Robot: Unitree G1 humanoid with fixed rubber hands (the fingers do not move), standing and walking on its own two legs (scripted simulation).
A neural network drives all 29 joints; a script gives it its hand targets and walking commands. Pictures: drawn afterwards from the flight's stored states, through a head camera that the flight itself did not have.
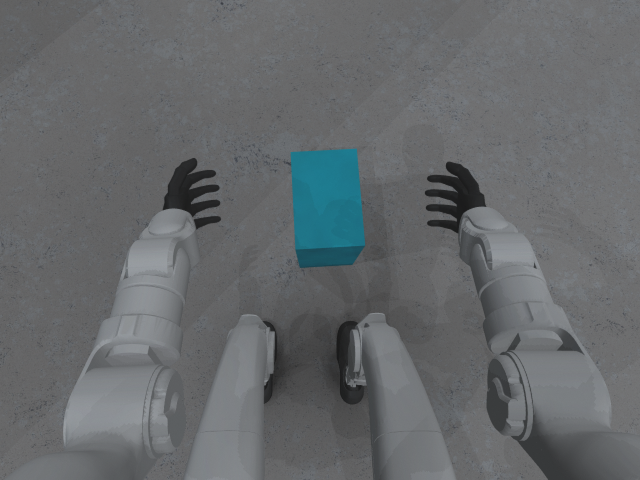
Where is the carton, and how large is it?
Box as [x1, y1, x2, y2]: [291, 149, 364, 267]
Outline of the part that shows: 356,149 291,152 295,249 300,267 352,264 364,246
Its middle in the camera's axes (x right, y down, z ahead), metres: +0.02 -0.06 +0.96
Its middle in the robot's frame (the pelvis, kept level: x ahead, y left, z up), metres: +0.53 -0.02 -0.53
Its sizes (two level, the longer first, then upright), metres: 0.217 0.145 0.271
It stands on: the floor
